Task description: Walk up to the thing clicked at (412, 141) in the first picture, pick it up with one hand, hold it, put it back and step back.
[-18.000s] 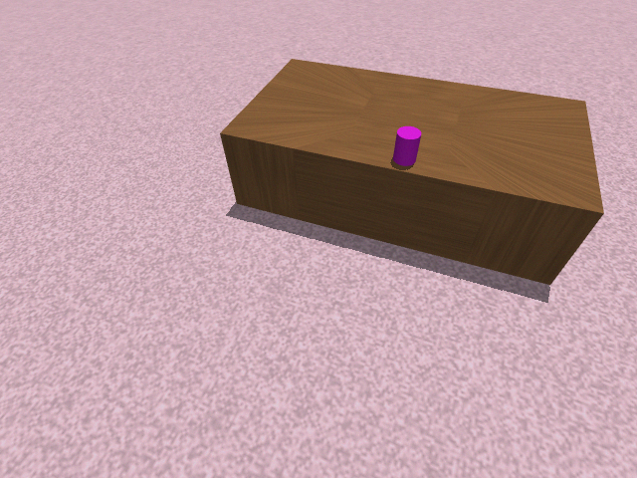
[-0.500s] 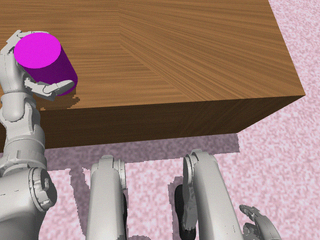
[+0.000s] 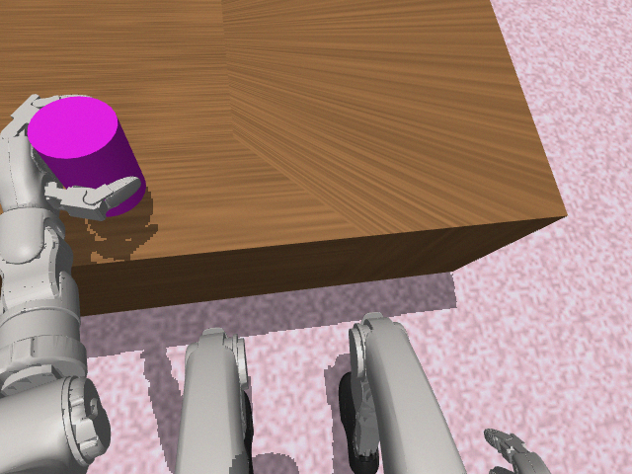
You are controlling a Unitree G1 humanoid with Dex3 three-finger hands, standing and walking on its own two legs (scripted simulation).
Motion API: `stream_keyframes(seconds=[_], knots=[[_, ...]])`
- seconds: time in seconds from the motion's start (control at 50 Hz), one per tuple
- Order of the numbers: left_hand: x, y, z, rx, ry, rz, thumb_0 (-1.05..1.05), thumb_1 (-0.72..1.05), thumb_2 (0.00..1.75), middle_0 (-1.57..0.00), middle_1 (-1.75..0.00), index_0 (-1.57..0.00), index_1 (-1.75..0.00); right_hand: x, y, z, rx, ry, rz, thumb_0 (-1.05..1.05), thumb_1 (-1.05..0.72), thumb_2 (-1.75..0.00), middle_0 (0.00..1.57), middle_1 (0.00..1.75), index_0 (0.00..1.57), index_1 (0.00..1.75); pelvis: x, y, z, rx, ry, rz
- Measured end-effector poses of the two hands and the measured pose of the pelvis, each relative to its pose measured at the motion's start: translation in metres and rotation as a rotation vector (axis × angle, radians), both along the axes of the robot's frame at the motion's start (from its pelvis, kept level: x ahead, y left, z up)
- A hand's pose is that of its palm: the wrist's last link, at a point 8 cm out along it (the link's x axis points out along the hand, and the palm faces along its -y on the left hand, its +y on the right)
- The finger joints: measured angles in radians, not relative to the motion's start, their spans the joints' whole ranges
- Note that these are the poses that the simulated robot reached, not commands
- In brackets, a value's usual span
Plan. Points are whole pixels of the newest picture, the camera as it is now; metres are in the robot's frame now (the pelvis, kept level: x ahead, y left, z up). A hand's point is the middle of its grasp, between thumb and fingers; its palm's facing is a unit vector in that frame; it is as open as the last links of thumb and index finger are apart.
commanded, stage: settle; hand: left
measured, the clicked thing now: (94, 161) +0.49 +0.24 -0.01
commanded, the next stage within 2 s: lift in 0.60 s
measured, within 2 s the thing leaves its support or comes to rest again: neither
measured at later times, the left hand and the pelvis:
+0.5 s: hand (93, 139) +0.49 +0.23 +0.03, palm faces +0.17 -0.98 -0.05, open 11.3 cm; pelvis +0.02 +0.00 +0.05, yaw +0 degrees
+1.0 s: hand (67, 118) +0.48 +0.23 +0.08, palm faces +0.21 -0.98 -0.05, open 11.3 cm; pelvis +0.03 +0.00 +0.09, yaw +1 degrees
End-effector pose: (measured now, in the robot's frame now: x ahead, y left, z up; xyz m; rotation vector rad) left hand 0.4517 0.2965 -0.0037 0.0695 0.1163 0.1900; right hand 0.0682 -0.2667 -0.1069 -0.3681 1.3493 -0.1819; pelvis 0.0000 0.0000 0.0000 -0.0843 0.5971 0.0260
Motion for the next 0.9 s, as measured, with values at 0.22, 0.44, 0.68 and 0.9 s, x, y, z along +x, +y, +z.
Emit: stream_keyframes(seconds=[0.22,0.44,0.68,0.9], knots=[[0.025,-0.002,0.032,-0.031,-0.001,0.001,0.01,-0.39,0.91,-0.66,-0.87,-0.63,-0.85,0.013,0.003,0.027,0.020,0.002,0.001,0.00,-0.91,-0.90,0.20,0.30,0.20,0.30,0.017,0.002,0.031,-0.001,0.006,-0.002],[0.015,-0.016,0.033,-0.037,0.012,-0.013,0.01,-0.39,0.91,-0.65,-0.88,-0.62,-0.86,0.035,0.005,0.034,0.049,-0.036,0.026,0.00,-0.91,-0.90,0.20,0.30,0.20,0.30,0.023,-0.002,0.044,0.012,-0.001,-0.005],[0.004,-0.021,0.053,-0.030,0.009,-0.005,0.01,-0.39,0.91,-0.65,-0.89,-0.62,-0.86,0.048,0.007,0.052,0.059,-0.074,0.045,0.00,-0.92,-0.91,0.20,0.30,0.20,0.30,0.026,-0.006,0.062,0.013,-0.025,0.001],[0.003,-0.020,0.079,-0.031,-0.015,0.018,0.01,-0.40,0.93,-0.65,-0.90,-0.62,-0.88,0.045,0.006,0.070,0.059,-0.066,0.024,0.00,-0.93,-0.91,0.20,0.30,0.20,0.30,0.030,-0.004,0.080,0.014,-0.049,0.005]])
